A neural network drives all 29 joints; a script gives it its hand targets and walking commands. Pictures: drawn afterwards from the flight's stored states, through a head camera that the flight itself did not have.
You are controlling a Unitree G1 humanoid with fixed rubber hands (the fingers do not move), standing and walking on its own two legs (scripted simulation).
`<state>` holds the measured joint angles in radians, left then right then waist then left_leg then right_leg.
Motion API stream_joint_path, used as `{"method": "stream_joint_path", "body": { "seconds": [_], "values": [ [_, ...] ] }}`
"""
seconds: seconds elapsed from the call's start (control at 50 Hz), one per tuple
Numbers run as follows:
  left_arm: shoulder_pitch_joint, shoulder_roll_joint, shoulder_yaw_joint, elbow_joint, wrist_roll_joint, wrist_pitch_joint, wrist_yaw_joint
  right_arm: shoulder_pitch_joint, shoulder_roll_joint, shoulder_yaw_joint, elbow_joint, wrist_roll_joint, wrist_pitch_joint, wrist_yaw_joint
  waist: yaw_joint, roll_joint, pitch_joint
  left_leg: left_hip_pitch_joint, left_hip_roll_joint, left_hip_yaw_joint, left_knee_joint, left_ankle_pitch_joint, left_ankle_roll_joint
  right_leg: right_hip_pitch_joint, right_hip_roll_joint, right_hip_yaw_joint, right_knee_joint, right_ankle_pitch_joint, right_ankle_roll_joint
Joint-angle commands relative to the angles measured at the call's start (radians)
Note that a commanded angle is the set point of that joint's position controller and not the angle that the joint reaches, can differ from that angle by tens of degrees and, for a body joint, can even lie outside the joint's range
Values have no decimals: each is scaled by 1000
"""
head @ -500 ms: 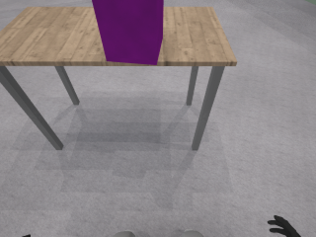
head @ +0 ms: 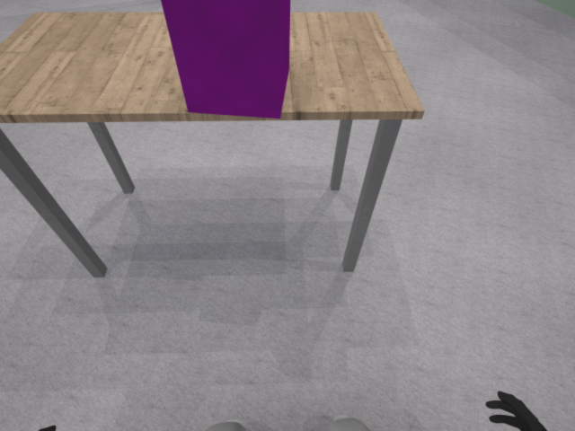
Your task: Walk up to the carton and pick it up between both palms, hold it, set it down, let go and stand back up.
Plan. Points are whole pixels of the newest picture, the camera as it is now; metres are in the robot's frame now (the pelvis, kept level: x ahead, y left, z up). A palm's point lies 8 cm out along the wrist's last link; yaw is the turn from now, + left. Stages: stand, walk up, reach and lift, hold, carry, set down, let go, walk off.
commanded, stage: walk up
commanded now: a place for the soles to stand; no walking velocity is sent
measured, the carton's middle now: (237, 33) +0.82 +0.09 +0.15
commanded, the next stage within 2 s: none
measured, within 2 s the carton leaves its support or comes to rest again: neither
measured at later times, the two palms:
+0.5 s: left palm out of the picture +0.06 +0.37 -0.07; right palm (523, 426) +0.15 -0.32 -0.07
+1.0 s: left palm out of the picture +0.23 +0.48 -0.06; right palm (438, 404) +0.17 -0.19 -0.01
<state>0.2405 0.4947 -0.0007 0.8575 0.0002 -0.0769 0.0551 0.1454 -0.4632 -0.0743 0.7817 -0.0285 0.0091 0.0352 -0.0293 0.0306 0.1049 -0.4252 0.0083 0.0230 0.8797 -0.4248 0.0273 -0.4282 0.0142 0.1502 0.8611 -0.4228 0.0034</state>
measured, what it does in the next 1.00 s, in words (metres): steps to the left: left foot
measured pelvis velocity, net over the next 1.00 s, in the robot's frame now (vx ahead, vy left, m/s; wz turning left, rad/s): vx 0.14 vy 0.15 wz -0.01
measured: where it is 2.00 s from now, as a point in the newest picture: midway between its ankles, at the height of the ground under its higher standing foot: (223, 372)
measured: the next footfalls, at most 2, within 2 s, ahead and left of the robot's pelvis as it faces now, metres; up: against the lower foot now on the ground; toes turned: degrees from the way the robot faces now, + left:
left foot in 0.60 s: +0.14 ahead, +0.16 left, +0.00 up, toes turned +1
right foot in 1.26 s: +0.36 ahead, +0.03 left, +0.00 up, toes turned +1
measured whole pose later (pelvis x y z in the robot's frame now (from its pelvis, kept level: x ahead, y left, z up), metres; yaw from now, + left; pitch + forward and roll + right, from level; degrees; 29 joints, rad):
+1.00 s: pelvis +0.14 +0.15 +0.05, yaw -1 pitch -1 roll -5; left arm 0.30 0.50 0.00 0.83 0.00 -0.07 0.02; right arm 0.32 -0.45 -0.09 0.78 -0.03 -0.04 0.06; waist -0.08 0.01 0.11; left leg -0.10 -0.06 0.05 0.39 -0.28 0.12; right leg -0.55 0.03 0.13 1.00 -0.23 -0.03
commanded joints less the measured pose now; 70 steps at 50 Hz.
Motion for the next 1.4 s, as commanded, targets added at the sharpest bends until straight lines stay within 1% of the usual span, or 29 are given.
{"method": "stream_joint_path", "body": {
  "seconds": [0.0,0.04,0.08,0.16,0.22,0.26,0.28,0.3,0.32,0.34,0.36,0.5,0.54,0.56,0.58,0.6,0.62,0.64,0.7,0.76,1.0,1.14,1.2,1.22,1.24,1.26,1.28,1.32,1.38],
  "values": [
    [119,189,83,-3,8,-10,-6,-122,-223,-55,-49,10,-24,-16,72,56,-87,21,250,-249,-297,208,170,115,8,-111,-124,38,-65],
    [112,227,89,-13,21,-30,-2,-86,-152,-38,-50,24,-15,-17,45,-118,-143,-12,86,-78,-21,248,45,168,-113,202,-301,301,-112],
    [37,278,97,-33,22,-27,0,-62,-149,-43,-52,23,-6,-22,10,-138,-119,-26,11,-53,16,-34,6,112,-233,443,-324,390,-217],
    [-69,180,63,-58,19,-5,1,22,-176,-58,-7,15,-25,-21,-44,-74,-124,235,88,-126,-245,80,57,-117,-104,177,-200,318,-106],
    [12,181,75,-27,7,7,2,-53,-223,-64,-34,15,-29,-17,14,63,-102,133,287,-360,-387,117,204,-24,18,-91,23,94,-43],
    [76,178,77,-14,6,-3,-2,-112,-223,-55,-53,11,-24,-17,53,60,-80,35,275,-284,-325,147,191,73,6,-97,-53,73,-58],
    [86,183,79,-4,12,-12,-6,-119,-203,-46,-55,17,-21,-15,63,9,-100,12,204,-202,-258,183,135,122,-9,-45,-152,189,-73],
    [233,240,116,-11,19,-31,-17,-81,-227,-87,-108,-7,-24,18,72,16,-185,-42,132,-186,-164,-315,123,196,-54,44,-245,-201,-121],
    [255,301,137,9,28,-40,-22,-112,-202,-78,-120,-10,-17,30,102,-154,-124,-249,39,-140,-12,-470,65,265,-138,294,-404,-492,-172],
    [260,366,160,11,35,-45,-19,-138,-170,-71,-147,-12,-8,36,109,-276,-67,-402,-23,-40,216,-316,20,308,-301,631,-624,-711,-236],
    [208,367,161,-18,33,-48,-10,-179,-202,-72,-151,-16,-7,35,103,-158,19,-503,19,-128,259,-213,23,302,-355,780,-658,-711,-298],
    [128,336,142,-60,32,-38,-12,-87,-210,-96,-108,-6,-23,46,53,-211,14,-218,25,-35,74,-142,12,132,-228,451,-505,-290,-256],
    [0,345,140,-93,30,-30,-18,90,-214,-105,-68,11,-31,41,-68,-218,-39,99,11,32,-73,-28,13,-59,-194,291,-386,-195,-209],
    [-54,287,123,-103,36,-22,-16,236,-206,-117,-18,8,-45,34,-168,-101,-79,404,-27,9,-224,-14,14,-260,-131,173,-155,-63,-162],
    [-19,153,86,-110,27,-23,-11,423,-300,-147,35,-5,-60,14,-258,252,-140,606,102,-275,-435,-196,-9,-427,65,34,331,31,-95],
    [14,123,71,-129,2,-19,-5,358,-334,-143,7,-8,-67,1,-204,340,-114,585,316,-680,-688,-338,-16,-603,134,8,460,-151,-37],
    [5,191,90,-101,-1,-12,0,242,-329,-139,-21,1,-61,5,-129,106,-58,390,353,-781,-763,-473,-38,-536,71,87,474,-67,-47],
    [38,206,89,-99,-10,-14,-5,164,-310,-125,-37,3,-61,5,-75,30,24,271,341,-696,-767,-409,-73,-478,28,56,443,17,-54],
    [190,216,102,-14,-25,3,-33,66,-233,-102,-50,1,-81,-3,18,105,2,252,170,-358,-670,2,-113,-245,-35,11,279,187,-28],
    [172,176,96,-29,-11,9,-47,168,-200,-96,-53,17,-85,2,0,58,-49,372,163,-280,-637,101,-30,-250,-20,-51,212,212,-27],
    [-53,118,64,-123,-10,19,-38,314,-180,-93,-51,27,-58,-16,-103,58,-68,659,154,-171,-551,791,-37,-298,6,-160,-70,202,-21],
    [-78,90,40,-150,-1,7,-34,268,-169,-75,-54,30,-40,-15,-74,9,-113,590,135,-124,-425,938,-20,-57,35,-268,-374,284,-30],
    [207,131,84,-81,5,1,-21,160,-153,-60,-86,35,-47,-17,125,-40,-174,209,82,-100,-60,946,-59,467,8,-171,-413,367,-126],
    [393,209,139,-58,16,3,-12,125,-128,-53,-112,41,-56,-18,252,-157,-245,-46,-68,-51,325,709,-145,709,-182,112,-430,323,-283],
    [412,250,153,-83,-1,4,-2,151,-104,-34,-115,41,-58,-21,226,-269,-262,-283,-207,-119,547,-135,-151,759,-449,575,-483,329,-423],
    [278,272,152,-124,-9,0,11,149,-170,-41,-112,36,-43,-30,164,-106,-225,-344,-82,-313,690,-132,-107,639,-553,699,-536,86,-484],
    [149,236,141,-176,-26,-6,17,154,-203,-40,-106,37,-53,-24,109,17,-159,-333,-15,-310,637,-53,-92,562,-505,551,-536,72,-434],
    [91,189,110,-165,-16,-26,7,120,-183,-56,-115,31,-64,-4,59,30,-31,-224,26,-306,477,53,-75,287,-373,290,-559,247,-328],
    [-15,188,87,-178,19,-23,-34,179,-140,-57,-82,42,-48,26,4,-201,70,31,40,-109,70,60,-30,-90,-217,39,-617,107,-239]
  ]
}}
